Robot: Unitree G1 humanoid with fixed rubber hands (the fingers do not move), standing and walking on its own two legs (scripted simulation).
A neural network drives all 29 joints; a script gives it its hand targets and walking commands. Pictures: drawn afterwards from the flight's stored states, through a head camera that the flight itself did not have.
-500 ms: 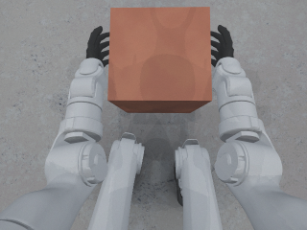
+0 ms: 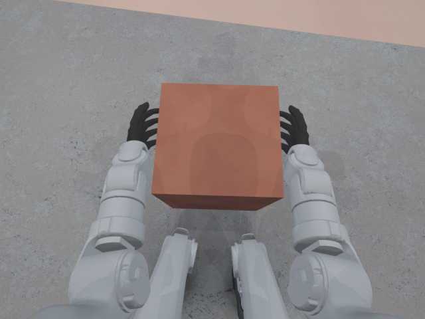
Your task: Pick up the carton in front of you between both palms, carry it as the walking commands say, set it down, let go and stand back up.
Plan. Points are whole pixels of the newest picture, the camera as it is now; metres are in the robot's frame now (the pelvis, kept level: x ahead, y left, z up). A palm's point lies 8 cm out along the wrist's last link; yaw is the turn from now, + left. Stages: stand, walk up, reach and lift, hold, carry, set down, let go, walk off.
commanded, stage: reach and lift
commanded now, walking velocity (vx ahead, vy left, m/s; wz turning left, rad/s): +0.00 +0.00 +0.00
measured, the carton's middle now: (216, 157) +0.43 +0.01 -0.11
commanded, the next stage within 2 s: hold in 1.82 s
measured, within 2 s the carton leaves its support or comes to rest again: neither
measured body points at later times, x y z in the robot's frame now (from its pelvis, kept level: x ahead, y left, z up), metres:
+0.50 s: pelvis +0.05 +0.00 +0.14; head +0.12 +0.00 +0.59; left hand +0.39 +0.16 +0.11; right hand +0.40 -0.14 +0.11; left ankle +0.08 +0.13 -0.55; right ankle +0.08 -0.12 -0.55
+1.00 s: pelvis +0.06 +0.00 +0.19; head +0.03 +0.01 +0.64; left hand +0.37 +0.16 +0.21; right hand +0.37 -0.15 +0.21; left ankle +0.08 +0.13 -0.55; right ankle +0.08 -0.12 -0.55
